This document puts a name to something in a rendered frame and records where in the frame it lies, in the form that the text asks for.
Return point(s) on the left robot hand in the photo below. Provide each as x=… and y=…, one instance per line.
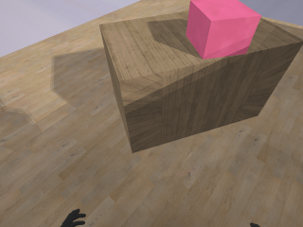
x=69, y=221

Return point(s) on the carton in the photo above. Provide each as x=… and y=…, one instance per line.
x=221, y=28

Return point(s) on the pedestal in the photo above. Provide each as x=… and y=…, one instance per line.
x=165, y=91

